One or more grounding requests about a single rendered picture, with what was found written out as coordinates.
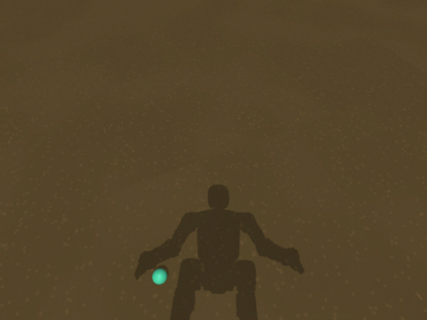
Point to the ball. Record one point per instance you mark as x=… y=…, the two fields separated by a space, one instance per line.
x=159 y=276

